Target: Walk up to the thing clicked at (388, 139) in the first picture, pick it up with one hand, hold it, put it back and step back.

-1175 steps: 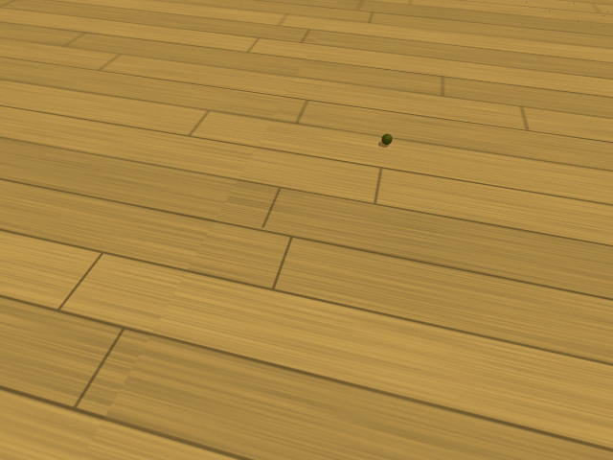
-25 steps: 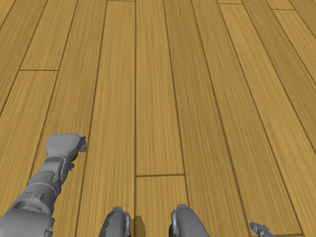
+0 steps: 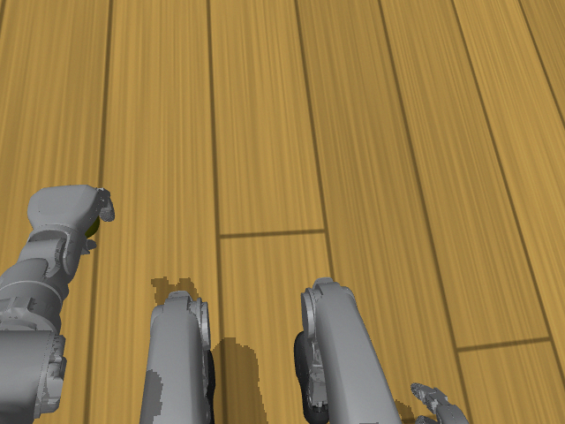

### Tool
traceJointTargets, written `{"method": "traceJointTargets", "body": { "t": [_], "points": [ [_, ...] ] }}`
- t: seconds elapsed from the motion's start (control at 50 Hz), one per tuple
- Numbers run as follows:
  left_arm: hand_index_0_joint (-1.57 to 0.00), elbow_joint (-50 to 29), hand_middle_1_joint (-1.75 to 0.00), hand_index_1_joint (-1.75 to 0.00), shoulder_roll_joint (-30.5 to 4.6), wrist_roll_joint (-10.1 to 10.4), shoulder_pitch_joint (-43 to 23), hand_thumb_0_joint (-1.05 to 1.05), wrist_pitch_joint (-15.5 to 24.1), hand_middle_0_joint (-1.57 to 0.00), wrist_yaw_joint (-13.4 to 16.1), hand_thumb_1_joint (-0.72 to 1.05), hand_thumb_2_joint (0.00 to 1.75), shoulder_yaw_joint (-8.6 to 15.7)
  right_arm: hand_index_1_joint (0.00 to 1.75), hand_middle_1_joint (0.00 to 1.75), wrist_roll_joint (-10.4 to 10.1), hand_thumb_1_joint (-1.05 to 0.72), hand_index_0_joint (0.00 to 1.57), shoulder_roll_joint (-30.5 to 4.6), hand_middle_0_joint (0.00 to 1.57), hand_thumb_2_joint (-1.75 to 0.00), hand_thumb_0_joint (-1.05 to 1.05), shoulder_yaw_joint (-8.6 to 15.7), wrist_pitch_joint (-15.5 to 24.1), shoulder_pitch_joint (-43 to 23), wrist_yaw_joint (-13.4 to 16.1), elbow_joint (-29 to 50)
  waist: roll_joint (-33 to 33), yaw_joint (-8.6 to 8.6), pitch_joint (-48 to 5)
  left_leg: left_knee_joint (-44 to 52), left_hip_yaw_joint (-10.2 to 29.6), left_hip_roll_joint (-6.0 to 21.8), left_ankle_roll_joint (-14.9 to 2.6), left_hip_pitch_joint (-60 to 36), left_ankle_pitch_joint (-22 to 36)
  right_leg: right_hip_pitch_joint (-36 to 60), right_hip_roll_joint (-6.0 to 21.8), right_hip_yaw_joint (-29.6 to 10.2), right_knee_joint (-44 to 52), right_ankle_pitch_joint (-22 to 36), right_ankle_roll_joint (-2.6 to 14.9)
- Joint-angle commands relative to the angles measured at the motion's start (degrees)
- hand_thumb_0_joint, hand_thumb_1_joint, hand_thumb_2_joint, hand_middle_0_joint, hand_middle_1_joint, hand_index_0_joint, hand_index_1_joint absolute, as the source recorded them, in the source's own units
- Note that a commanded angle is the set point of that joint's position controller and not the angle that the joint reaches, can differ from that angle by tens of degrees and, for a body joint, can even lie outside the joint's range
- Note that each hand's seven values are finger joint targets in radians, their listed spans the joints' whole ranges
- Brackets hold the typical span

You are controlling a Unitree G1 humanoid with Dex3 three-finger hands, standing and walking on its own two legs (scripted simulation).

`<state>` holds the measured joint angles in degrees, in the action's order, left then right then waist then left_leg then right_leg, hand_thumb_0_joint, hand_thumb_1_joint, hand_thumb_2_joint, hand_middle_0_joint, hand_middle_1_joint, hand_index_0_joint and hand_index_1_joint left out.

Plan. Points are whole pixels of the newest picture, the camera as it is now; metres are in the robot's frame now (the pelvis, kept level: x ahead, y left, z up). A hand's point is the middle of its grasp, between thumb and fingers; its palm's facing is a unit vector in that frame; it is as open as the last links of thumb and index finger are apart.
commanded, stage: crouch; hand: left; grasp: from above
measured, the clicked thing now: (79, 221) +0.43 +0.28 -0.17
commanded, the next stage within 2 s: lower in 0.88 s
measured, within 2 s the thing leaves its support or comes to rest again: neither
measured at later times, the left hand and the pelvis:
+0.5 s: hand (96, 236) +0.43 +0.28 -0.25, palm faces -0.48 -0.05 -0.88, open 6.5 cm; pelvis -0.01 -0.01 -0.08, yaw -2 degrees
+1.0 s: hand (100, 236) +0.44 +0.29 -0.30, palm faces -0.47 -0.05 -0.88, open 6.5 cm; pelvis -0.01 +0.00 -0.13, yaw -4 degrees
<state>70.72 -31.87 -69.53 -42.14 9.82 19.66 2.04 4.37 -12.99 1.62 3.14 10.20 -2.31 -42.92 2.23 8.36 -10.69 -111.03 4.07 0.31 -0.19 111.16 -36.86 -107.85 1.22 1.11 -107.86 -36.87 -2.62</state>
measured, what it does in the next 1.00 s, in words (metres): lowers itself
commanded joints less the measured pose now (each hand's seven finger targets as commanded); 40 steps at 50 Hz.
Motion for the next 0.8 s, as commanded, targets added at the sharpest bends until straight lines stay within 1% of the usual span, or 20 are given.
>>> {"method": "traceJointTargets", "body": {
  "t": [0.0,0.04,0.06,0.14,0.16,0.18,0.22,0.28,0.32,0.36,0.4,0.42,0.48,0.52,0.58,0.6,0.62,0.66,0.72,0.78],
  "points": [
    [-0.95,-10.3,-0.71,-0.64,-17.5,-0.9,-21.7,0.00,1.5,-0.89,4.3,0.59,0.55,4.1,0.30,0.30,0.6,-0.90,0.20,-13.8,0.20,-0.90,0.00,4.6,1.3,9.5,-0.4,2.3,11.7,0.74,-39.0,10.6,-0.2,-0.8,-0.19,-31.8,10.3,10.8,-1.4,3.8,8.2,9.7,4.88],
    [-0.95,-9.4,-0.69,-0.62,-18.7,-1.6,-22.0,0.00,1.2,-0.88,4.9,0.58,0.52,4.9,0.30,0.30,0.9,-0.91,0.20,-14.0,0.20,-0.90,0.00,4.6,1.2,9.5,-0.7,2.1,13.6,0.29,-40.1,8.8,-0.5,-0.8,-0.10,-32.0,12.4,9.4,-1.3,3.9,6.2,11.0,4.90],
    [-0.97,-8.5,-0.68,-0.62,-17.3,-1.5,-21.4,0.00,1.2,-0.90,4.9,0.59,0.53,4.1,0.30,0.30,1.1,-0.91,0.20,-13.5,0.20,-0.90,0.00,4.4,1.2,9.8,-1.2,2.4,13.2,0.73,-39.5,8.1,-0.7,-0.9,-0.18,-31.3,12.9,9.7,-1.4,4.0,5.8,11.4,4.90],
    [-1.00,-6.3,-0.71,-0.65,-17.6,-1.3,-21.0,0.00,0.7,-0.94,4.9,0.65,0.58,4.3,0.30,0.30,1.5,-0.91,0.20,-13.7,0.20,-0.90,0.00,4.6,1.1,9.9,-2.1,2.1,11.3,1.20,-38.2,4.9,-1.2,-0.7,-0.72,-28.1,13.3,8.6,-1.8,4.3,4.2,12.5,4.69],
    [-1.01,-7.7,-0.71,-0.64,-18.8,-1.2,-22.8,0.00,0.7,-0.95,5.0,0.66,0.58,5.1,0.30,0.30,1.6,-0.91,0.20,-14.0,0.20,-0.90,0.00,4.8,1.2,9.7,-2.1,1.8,12.8,0.86,-38.3,4.3,-1.6,-0.7,-0.69,-27.2,13.0,8.3,-1.7,4.1,3.6,12.6,4.64],
    [-1.02,-4.7,-0.73,-0.66,-18.3,-1.3,-20.6,0.00,0.5,-0.96,4.7,0.68,0.58,4.8,0.30,0.30,1.8,-0.91,0.20,-13.8,0.20,-0.90,0.00,4.5,1.2,10.1,-2.5,2.3,11.8,1.56,-36.1,4.0,-1.3,-0.7,-0.67,-26.1,12.8,8.2,-1.6,4.4,3.0,12.2,4.58],
    [-1.03,-3.5,-0.72,-0.65,-17.8,-0.7,-20.2,0.00,0.4,-0.96,4.3,0.70,0.57,4.2,0.30,0.30,1.7,-0.91,0.20,-13.7,0.20,-0.90,0.00,4.5,1.0,9.6,-2.8,2.0,9.4,1.72,-34.2,2.5,-1.7,-0.6,-1.12,-22.7,11.0,8.4,-2.0,4.5,2.8,11.7,4.44],
    [-1.03,-3.9,-0.72,-0.64,-19.3,-0.5,-21.5,0.00,0.8,-0.95,3.5,0.70,0.53,4.6,0.30,0.30,1.8,-0.91,0.20,-14.6,0.20,-0.90,0.00,4.6,0.9,9.2,-3.2,2.2,11.1,1.54,-34.1,1.8,-1.0,-0.5,-0.74,-22.4,10.1,5.6,-1.9,4.8,0.2,10.6,4.66],
    [-1.01,-3.7,-0.70,-0.63,-21.4,-1.0,-21.0,0.00,1.3,-0.94,3.4,0.67,0.53,6.0,0.30,0.30,1.8,-0.91,0.20,-14.6,0.20,-0.90,0.00,4.5,0.6,9.0,-3.4,2.2,10.9,0.84,-35.1,0.4,-1.4,-0.7,-0.85,-21.2,10.2,6.4,-2.1,4.8,-0.6,10.9,4.63],
    [-1.01,-2.6,-0.71,-0.64,-20.3,-1.1,-21.2,0.00,1.9,-0.94,3.3,0.68,0.55,5.3,0.30,0.30,2.1,-0.91,0.20,-14.4,0.20,-0.90,0.00,4.0,0.4,9.1,-3.8,2.2,9.3,2.02,-34.4,-1.5,-1.8,-0.7,-1.18,-19.2,10.9,6.8,-2.4,4.8,-1.2,11.9,4.36],
    [-1.01,-3.5,-0.70,-0.63,-23.3,-1.5,-23.2,0.00,2.7,-0.94,3.7,0.67,0.53,6.7,0.30,0.30,2.1,-0.91,0.20,-14.5,0.20,-0.90,0.00,3.9,0.4,8.8,-3.8,2.0,10.4,1.47,-35.3,-2.6,-2.3,-0.8,-1.26,-18.0,10.4,6.6,-2.6,4.6,-2.0,11.6,4.39],
    [-1.00,-1.2,-0.71,-0.63,-23.3,-1.7,-22.0,0.00,2.8,-0.93,3.8,0.66,0.51,7.1,0.30,0.30,2.2,-0.91,0.20,-14.6,0.20,-0.90,0.00,3.6,0.4,9.0,-3.9,1.8,9.9,1.38,-33.1,-2.7,-2.2,-0.8,-1.23,-16.5,9.3,5.4,-2.5,4.7,-2.4,10.5,4.46],
    [-0.98,-0.4,-0.70,-0.62,-24.2,-2.8,-22.5,0.00,3.8,-0.91,4.5,0.64,0.50,7.8,0.30,0.30,2.6,-0.91,0.20,-14.8,0.20,-0.90,0.00,3.3,0.2,9.1,-4.3,1.6,11.1,1.43,-34.2,-3.8,-2.0,-0.7,-1.06,-16.6,9.3,4.0,-2.7,5.3,-4.2,10.2,4.57],
    [-0.99,-0.2,-0.70,-0.63,-23.7,-3.0,-23.2,0.00,4.1,-0.92,4.7,0.64,0.53,7.6,0.30,0.30,2.7,-0.91,0.20,-14.9,0.20,-0.90,0.00,3.2,0.2,9.0,-4.5,1.3,12.1,1.69,-33.6,-4.6,-2.0,-0.8,-1.06,-16.3,8.9,2.5,-2.6,5.4,-4.9,9.8,4.54],
    [-0.97,0.4,-0.68,-0.61,-25.4,-3.5,-24.8,0.00,4.6,-0.90,5.3,0.61,0.50,8.0,0.30,0.30,2.9,-0.91,0.20,-15.2,0.20,-0.90,0.00,3.2,0.1,8.7,-4.7,0.8,12.0,1.63,-33.6,-5.6,-2.1,-0.8,-1.22,-14.6,6.8,1.4,-2.9,5.6,-5.6,8.4,4.62],
    [-0.97,2.9,-0.69,-0.62,-24.4,-3.8,-22.9,0.00,4.4,-0.90,5.2,0.61,0.53,7.7,0.30,0.30,3.1,-0.91,0.20,-15.3,0.20,-0.90,0.00,2.9,0.1,9.2,-4.8,0.8,11.1,2.25,-31.8,-5.6,-1.9,-1.0,-1.19,-13.9,6.5,1.0,-2.7,5.9,-5.9,7.9,4.50],
    [-0.96,1.8,-0.69,-0.62,-24.3,-3.5,-24.6,0.00,4.7,-0.89,5.1,0.61,0.50,7.1,0.30,0.30,3.1,-0.91,0.20,-15.2,0.20,-0.90,0.00,2.9,0.1,8.9,-4.9,0.6,11.3,2.32,-32.4,-6.0,-2.0,-0.9,-1.28,-13.2,6.2,0.8,-2.9,6.0,-6.3,7.7,4.50],
    [-0.96,1.0,-0.69,-0.62,-26.8,-3.6,-26.7,0.00,5.0,-0.90,5.4,0.62,0.51,8.4,0.30,0.30,3.3,-0.91,0.20,-15.8,0.20,-0.90,0.00,3.0,0.2,8.8,-4.8,0.5,12.7,2.19,-32.9,-6.2,-1.6,-0.8,-1.19,-13.7,5.0,-0.7,-2.7,6.1,-7.3,6.6,4.59],
    [-0.96,3.5,-0.66,-0.60,-25.2,-3.8,-26.3,0.00,5.2,-0.89,5.6,0.60,0.50,7.0,0.30,0.30,3.6,-0.91,0.20,-15.7,0.20,-0.90,0.00,2.5,0.3,8.4,-4.9,0.0,12.4,2.96,-30.8,-6.9,-1.4,-0.9,-1.17,-12.0,3.0,-2.4,-2.9,6.6,-7.9,5.0,4.53],
    [-0.93,3.4,-0.65,-0.59,-26.8,-4.1,-27.3,0.00,5.5,-0.87,6.1,0.56,0.50,7.9,0.30,0.30,3.6,-0.91,0.20,-16.1,0.20,-0.90,0.00,2.2,0.3,8.5,-4.6,-0.4,12.3,2.51,-32.1,-8.1,-1.5,-1.0,-1.22,-11.4,4.0,-2.7,-2.9,6.6,-8.8,6.0,4.54]
  ]
}}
